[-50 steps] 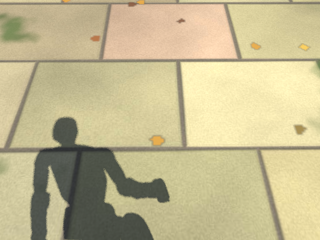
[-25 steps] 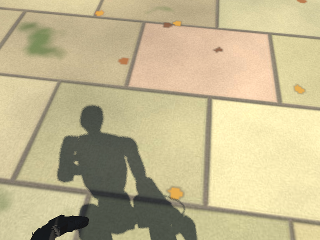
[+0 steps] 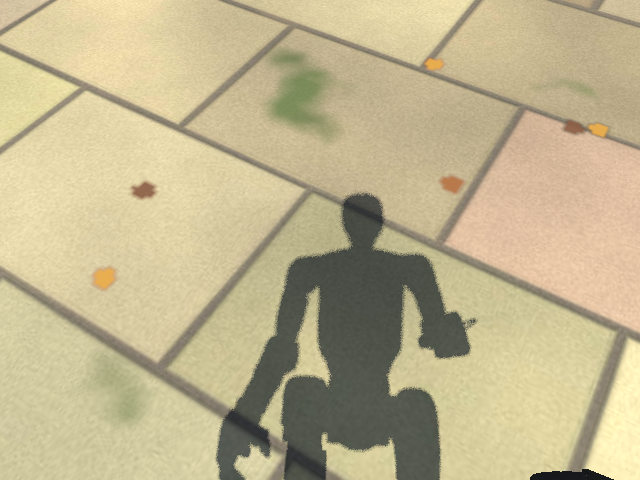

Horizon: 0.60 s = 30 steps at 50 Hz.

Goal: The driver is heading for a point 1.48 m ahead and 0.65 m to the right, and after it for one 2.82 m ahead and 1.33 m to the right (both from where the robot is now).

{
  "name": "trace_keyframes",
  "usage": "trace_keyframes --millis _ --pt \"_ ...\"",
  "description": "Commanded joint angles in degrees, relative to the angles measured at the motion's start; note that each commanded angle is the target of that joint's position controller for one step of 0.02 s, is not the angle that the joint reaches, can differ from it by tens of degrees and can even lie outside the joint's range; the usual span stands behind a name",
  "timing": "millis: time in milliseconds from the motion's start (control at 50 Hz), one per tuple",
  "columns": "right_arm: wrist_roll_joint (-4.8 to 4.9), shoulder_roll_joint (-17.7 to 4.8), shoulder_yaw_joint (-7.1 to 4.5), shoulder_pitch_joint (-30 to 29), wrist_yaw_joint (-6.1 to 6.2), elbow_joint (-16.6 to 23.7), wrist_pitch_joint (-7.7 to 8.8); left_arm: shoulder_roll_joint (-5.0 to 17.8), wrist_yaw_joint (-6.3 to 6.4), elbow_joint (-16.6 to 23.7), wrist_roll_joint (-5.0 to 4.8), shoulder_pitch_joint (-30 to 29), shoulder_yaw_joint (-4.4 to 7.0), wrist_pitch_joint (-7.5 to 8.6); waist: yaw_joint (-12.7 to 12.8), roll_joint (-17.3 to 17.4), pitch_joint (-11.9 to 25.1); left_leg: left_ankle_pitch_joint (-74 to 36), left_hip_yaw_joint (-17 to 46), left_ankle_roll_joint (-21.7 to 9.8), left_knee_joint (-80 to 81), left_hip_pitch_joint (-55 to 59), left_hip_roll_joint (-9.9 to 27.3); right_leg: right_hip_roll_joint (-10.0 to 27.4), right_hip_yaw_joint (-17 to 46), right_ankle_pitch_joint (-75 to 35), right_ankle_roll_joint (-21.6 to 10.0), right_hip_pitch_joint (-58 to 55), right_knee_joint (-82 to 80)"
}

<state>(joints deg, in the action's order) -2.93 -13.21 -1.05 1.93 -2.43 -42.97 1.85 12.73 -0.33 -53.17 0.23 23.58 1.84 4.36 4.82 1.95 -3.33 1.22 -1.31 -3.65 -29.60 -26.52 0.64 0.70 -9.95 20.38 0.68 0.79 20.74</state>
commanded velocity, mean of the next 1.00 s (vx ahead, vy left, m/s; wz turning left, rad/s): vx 0.05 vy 0.00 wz -0.46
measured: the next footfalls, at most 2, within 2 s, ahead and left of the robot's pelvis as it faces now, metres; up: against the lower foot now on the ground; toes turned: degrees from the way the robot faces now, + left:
right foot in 0.46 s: +0.05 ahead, -0.10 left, +0.00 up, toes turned -17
left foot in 0.94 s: +0.11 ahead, +0.07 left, +0.00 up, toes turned -36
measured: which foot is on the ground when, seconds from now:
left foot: down 0.00-0.44, up 0.46-0.92, down 0.94-1.00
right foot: down 0.00-0.02, up 0.04-0.44, down 0.46-0.94, up 0.96-1.00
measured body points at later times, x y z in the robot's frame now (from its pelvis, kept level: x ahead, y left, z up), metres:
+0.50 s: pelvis +0.03 -0.01 -0.01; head +0.03 -0.04 +0.44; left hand +0.19 +0.23 -0.12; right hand +0.06 -0.30 -0.14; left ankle +0.11 +0.09 -0.72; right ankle +0.01 -0.09 -0.74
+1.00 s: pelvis +0.03 +0.01 +0.00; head +0.07 +0.02 +0.45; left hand +0.27 +0.20 -0.12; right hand +0.00 -0.29 -0.09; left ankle +0.08 +0.10 -0.73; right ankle +0.00 -0.09 -0.71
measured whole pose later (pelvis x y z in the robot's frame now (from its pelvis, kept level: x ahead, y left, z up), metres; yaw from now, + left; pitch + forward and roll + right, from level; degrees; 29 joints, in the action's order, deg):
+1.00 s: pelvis +0.03 +0.01 +0.00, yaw -33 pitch +1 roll +0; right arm -1.1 -14.9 -2.1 9.8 2.5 -42.0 -1.2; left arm 17.3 -0.3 -43.1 0.9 12.0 5.1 -3.2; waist 1.3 -2.8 -3.0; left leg 13.5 1.0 -2.1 -27.8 -14.2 -2.4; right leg -8.5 9.7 22.9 -1.2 22.6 41.3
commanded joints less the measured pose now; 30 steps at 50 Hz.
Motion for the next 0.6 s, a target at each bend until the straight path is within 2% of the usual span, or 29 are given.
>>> trace_keyframes --millis 20,40,60,80,100,120,140,180,220,260,300,380,420,440,460,480,500,520,540,560,580,600 --pt "-2.09 -9.5 -2.15 18.8 1.78 -3.2 2.42 6.7 0.43 3.6 -0.85 0.4 0.93 0.14 -9.4 0.7 14.0 -35.0 7.3 -3.0 3.4 31.8 10.6 6.0 4.8 -25.1 -3.4 11.8 20.3" --pt "-0.64 -12.3 -2.94 19.2 2.52 -2.8 1.93 0.3 0.60 3.5 -2.82 8.6 -0.80 -0.75 -6.9 12.7 25.4 -58.4 21.2 -13.0 -1.7 46.8 26.8 -1.0 6.1 17.2 -2.1 23.1 36.8" --pt "2.54 -11.2 -3.20 18.9 2.93 -2.2 1.08 5.9 1.66 1.8 -2.22 5.7 0.87 -2.58 -9.3 6.1 26.9 -53.9 18.6 -13.8 -0.3 41.3 24.5 -1.5 12.1 19.4 -2.4 23.4 41.9" --pt "2.88 -9.7 -2.68 15.3 3.29 -2.0 0.67 7.0 1.61 3.1 -1.43 1.8 1.59 -3.14 -7.9 5.2 19.6 -44.5 14.6 -12.3 3.4 34.7 21.8 -0.6 12.6 17.1 -2.5 25.9 44.4" --pt "2.54 -7.3 -1.89 11.0 3.76 -1.4 0.36 6.7 1.51 3.4 -0.48 -0.8 1.81 -3.46 -6.2 3.7 12.9 -35.9 12.0 -10.3 6.8 27.9 19.4 0.6 11.9 12.9 -2.2 27.5 43.8" --pt "2.62 -5.7 -1.40 8.4 4.25 -1.2 0.26 6.4 1.30 3.1 0.36 -1.4 2.08 -4.10 -4.6 4.2 8.4 -30.3 8.7 -8.5 9.9 21.5 17.6 1.6 11.7 9.4 -1.6 26.3 42.6" --pt "2.59 -5.0 -1.19 7.6 4.63 -1.1 0.17 5.6 1.03 2.6 1.13 0.1 2.24 -4.93 -3.3 4.9 7.0 -27.9 5.9 -7.7 11.3 17.0 16.3 1.7 11.1 6.9 -1.0 23.3 42.7" --pt "2.14 -5.3 -1.50 6.8 4.81 -0.8 0.32 4.0 0.81 2.3 1.22 1.8 2.38 -6.15 -2.2 3.8 8.2 -22.5 3.2 -9.0 12.8 13.3 16.1 0.8 9.6 4.9 0.0 20.9 44.8" --pt "1.66 -5.5 -1.73 5.9 4.87 -0.9 0.31 3.9 0.72 3.4 1.14 0.2 2.72 -7.09 -1.8 4.2 7.6 -12.4 1.6 -9.5 14.2 10.7 16.0 1.2 9.1 3.8 0.2 21.6 42.5" --pt "1.33 -5.5 -1.93 6.1 4.98 -1.3 -0.12 3.6 0.32 4.9 1.33 -2.8 2.66 -7.91 -2.5 5.8 6.1 -0.1 0.5 -9.0 15.6 9.4 15.8 2.0 8.6 1.8 -0.1 22.2 37.0" --pt "1.23 -6.3 -2.32 6.4 4.95 -1.6 -0.71 3.7 -0.32 6.6 1.46 -5.4 2.49 -8.45 -3.5 6.7 6.0 7.0 0.2 -8.8 15.9 9.0 16.2 2.0 7.5 1.5 -0.5 21.0 31.8" --pt "1.10 -8.9 -3.39 7.5 4.51 -2.0 -1.83 4.7 -1.09 9.1 1.01 -7.4 2.58 -8.47 -4.3 5.7 6.9 10.9 0.4 -8.0 13.5 10.0 18.9 1.4 5.8 3.5 -2.4 17.1 24.1" --pt "1.56 -10.1 -3.93 6.6 4.47 -1.9 -2.42 4.7 -1.27 9.1 0.89 -5.1 2.62 -7.96 -2.7 3.9 7.0 12.8 -1.8 -4.9 9.6 7.8 18.3 0.1 4.6 -0.2 -4.1 10.9 14.9" --pt "1.39 -9.6 -4.08 8.0 4.30 -2.5 -2.91 5.7 -1.18 8.6 1.06 -3.5 2.92 -7.44 -2.2 0.0 5.8 15.4 -4.3 -1.6 4.5 5.0 16.6 -0.1 7.2 -2.7 -5.2 7.7 7.8" --pt "1.30 -6.6 -3.71 10.8 3.73 -2.7 -3.67 9.6 -0.62 9.3 1.60 -3.4 3.65 -6.69 -2.9 -13.1 3.3 23.8 -10.0 3.1 -9.2 -0.5 10.4 9.6 22.7 -1.3 -7.4 7.8 -5.5" --pt "1.92 -4.3 -2.95 8.4 4.32 1.0 -4.08 17.9 -0.07 11.3 1.17 -4.7 5.43 -6.56 -3.0 -21.6 -1.0 34.8 -8.1 6.6 -18.2 -11.7 -0.6 22.2 42.0 -12.2 -14.5 11.5 -9.7" --pt "1.15 -5.8 -3.02 4.1 4.65 1.7 -4.57 17.0 0.89 10.1 1.82 -2.6 5.94 -6.73 -0.9 -14.8 -1.0 32.5 -0.4 6.1 -27.5 -9.9 0.8 21.1 38.9 -12.9 -17.6 14.5 -9.2" --pt "1.95 -6.0 -3.26 4.7 4.30 1.3 -4.66 13.8 1.32 10.4 1.34 -5.6 4.96 -6.75 -3.4 -11.2 -0.9 26.8 1.9 5.7 -29.4 -8.7 1.4 16.6 33.1 -10.5 -16.1 15.9 -8.0" --pt "2.36 -6.5 -3.50 6.2 3.95 0.3 -4.19 12.0 1.25 11.3 1.01 -10.0 4.38 -6.88 -5.5 -9.3 -0.8 21.7 2.6 5.2 -28.9 -7.7 1.4 12.4 28.6 -10.0 -13.5 15.6 -7.1" --pt "1.57 -7.3 -3.85 7.8 3.72 -0.6 -3.83 11.2 1.15 12.4 0.69 -12.6 4.15 -6.72 -6.2 -10.0 1.0 19.1 2.1 4.9 -30.1 -7.6 0.6 10.1 26.3 -14.8 -12.5 13.3 -5.7" --pt "0.93 -7.7 -4.06 9.4 3.41 -1.4 -3.72 10.1 0.94 12.9 0.37 -13.0 3.88 -6.50 -6.2 -9.2 3.4 18.3 2.0 5.0 -31.7 -6.9 0.2 9.1 25.1 -20.8 -12.8 10.8 -4.3" --pt "0.96 -7.4 -4.08 9.7 3.24 -1.4 -3.73 9.8 0.67 13.0 0.08 -11.9 3.83 -6.26 -6.0 -7.5 5.3 18.5 2.1 5.2 -32.4 -6.5 -0.2 9.1 25.1 -24.7 -13.0 8.9 -3.2"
